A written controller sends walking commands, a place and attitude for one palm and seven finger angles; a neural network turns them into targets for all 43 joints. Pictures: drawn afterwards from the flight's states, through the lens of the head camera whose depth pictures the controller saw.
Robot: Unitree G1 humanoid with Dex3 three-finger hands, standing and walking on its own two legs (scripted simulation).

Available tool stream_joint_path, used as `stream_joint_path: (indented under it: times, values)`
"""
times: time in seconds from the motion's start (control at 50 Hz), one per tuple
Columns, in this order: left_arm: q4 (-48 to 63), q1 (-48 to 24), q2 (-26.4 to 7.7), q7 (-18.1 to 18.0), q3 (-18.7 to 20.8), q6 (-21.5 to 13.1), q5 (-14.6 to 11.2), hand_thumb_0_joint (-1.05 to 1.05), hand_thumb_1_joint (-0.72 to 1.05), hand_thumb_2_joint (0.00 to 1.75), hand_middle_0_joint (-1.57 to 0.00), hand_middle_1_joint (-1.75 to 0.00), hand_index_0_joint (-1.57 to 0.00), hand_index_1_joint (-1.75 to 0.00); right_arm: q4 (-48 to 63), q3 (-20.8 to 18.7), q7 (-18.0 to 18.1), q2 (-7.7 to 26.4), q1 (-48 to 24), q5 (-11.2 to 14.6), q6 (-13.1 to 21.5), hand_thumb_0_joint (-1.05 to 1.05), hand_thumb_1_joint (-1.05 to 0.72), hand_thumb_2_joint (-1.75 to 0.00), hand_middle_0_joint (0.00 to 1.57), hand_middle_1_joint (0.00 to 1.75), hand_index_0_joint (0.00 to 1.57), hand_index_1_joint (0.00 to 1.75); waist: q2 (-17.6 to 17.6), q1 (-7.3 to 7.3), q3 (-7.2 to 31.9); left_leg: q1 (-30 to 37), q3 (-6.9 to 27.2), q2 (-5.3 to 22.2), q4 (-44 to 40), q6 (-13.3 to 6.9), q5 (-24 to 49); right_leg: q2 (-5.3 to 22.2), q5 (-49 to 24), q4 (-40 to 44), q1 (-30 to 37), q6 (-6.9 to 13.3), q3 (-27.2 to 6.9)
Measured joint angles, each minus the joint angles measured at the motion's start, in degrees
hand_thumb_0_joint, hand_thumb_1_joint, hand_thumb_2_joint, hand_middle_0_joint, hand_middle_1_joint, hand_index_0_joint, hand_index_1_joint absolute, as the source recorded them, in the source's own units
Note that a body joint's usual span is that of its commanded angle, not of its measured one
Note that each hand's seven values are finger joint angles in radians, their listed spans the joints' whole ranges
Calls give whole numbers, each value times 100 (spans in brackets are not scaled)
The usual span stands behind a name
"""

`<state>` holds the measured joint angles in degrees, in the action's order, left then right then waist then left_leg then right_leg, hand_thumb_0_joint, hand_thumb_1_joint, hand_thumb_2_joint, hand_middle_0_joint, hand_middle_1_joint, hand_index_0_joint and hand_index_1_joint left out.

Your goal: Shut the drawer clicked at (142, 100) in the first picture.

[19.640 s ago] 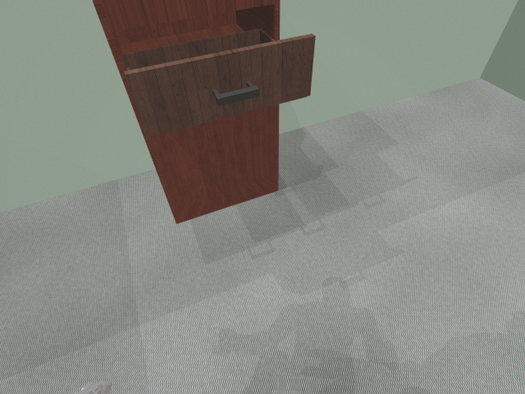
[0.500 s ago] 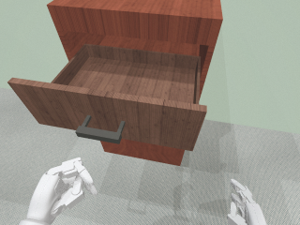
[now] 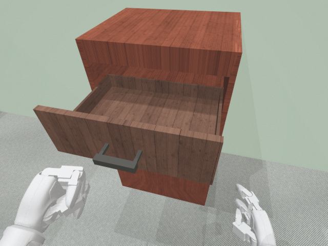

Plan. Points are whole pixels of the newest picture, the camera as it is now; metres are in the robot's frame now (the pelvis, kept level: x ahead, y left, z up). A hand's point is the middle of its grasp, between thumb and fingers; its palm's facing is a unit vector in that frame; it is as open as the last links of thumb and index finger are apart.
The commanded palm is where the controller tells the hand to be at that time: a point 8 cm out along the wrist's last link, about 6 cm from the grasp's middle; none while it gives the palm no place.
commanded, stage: raise the hand and make a fist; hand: left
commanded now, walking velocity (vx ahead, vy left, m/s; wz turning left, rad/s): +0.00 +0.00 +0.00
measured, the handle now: (118, 156) +0.32 +0.17 +0.06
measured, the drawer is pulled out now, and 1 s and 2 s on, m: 0.29 0.29 0.29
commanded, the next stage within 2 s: bring the fist close to the handle in 0.40 s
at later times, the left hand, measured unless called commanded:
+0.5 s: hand (80, 197) +0.16 +0.17 +0.15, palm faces -0.04 -0.99 -0.15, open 3.2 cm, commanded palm +0.11 +0.21 +0.16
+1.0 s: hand (100, 196) +0.18 +0.16 +0.11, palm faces -0.08 -0.99 -0.10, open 3.2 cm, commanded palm +0.15 +0.21 +0.11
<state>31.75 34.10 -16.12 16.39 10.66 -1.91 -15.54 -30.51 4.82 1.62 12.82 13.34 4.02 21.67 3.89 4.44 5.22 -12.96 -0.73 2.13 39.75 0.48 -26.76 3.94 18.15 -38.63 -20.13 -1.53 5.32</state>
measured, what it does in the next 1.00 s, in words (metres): stands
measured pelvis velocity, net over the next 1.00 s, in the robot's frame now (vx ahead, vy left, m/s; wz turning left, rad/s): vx -0.02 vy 0.00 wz -0.01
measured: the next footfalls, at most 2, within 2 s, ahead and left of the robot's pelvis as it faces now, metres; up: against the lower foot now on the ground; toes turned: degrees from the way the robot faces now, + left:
none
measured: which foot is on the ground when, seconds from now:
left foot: down 0.00-1.00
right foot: down 0.00-1.00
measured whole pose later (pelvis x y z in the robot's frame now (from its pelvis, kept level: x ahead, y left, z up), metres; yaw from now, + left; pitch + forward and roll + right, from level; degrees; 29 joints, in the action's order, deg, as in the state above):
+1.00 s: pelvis -0.02 +0.00 +0.00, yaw -1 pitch +1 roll +0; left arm 16.6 24.7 -12.4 15.2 7.0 -6.1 -12.9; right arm -34.0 2.9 2.1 14.7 14.4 2.6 23.7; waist 3.0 1.5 2.8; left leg -16.0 -1.6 1.5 40.5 0.3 -25.5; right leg 4.4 16.7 -39.6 -23.6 -1.5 4.2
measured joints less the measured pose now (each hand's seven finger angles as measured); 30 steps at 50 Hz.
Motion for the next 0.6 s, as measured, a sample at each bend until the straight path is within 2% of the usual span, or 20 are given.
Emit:
stream_joint_path:
  times: [0.1,0.22,0.3,0.4,0.6]
  values:
    - [-212,-307,-28,140,247,126,-153,1,90,90,-140,-159,-140,-160,-133,19,94,119,14,61,54,1,-90,-90,20,30,20,30,33,12,-65,116,3,23,-125,22,83,-29,-72,117,114,28,11]
    - [-515,-456,-36,289,265,358,-195,1,90,90,-140,-160,-140,-160,-155,-20,137,198,23,82,139,1,-90,-90,20,30,20,30,-1,-83,-120,173,-52,46,-227,47,156,-64,-133,166,119,59,-39]
    - [-474,-321,-77,232,310,269,-196,1,90,90,-140,-160,-140,-160,-157,-76,114,216,99,66,210,1,-90,-90,20,30,20,30,-29,-128,-85,222,-74,73,-270,68,172,-95,-149,198,151,78,-56]
    - [-466,-308,-34,144,388,104,-236,1,90,90,-140,-160,-140,-160,-218,-113,125,248,145,76,279,1,-90,-90,20,30,20,30,10,-107,-100,278,-67,86,-271,72,173,-109,-165,228,223,81,-48]
    - [-719,-469,51,234,217,182,-164,1,90,90,-140,-160,-140,-160,-279,-48,153,187,68,46,332,1,-90,-90,20,30,20,30,23,-94,-161,217,-88,42,-273,47,229,-72,-219,220,152,65,-78]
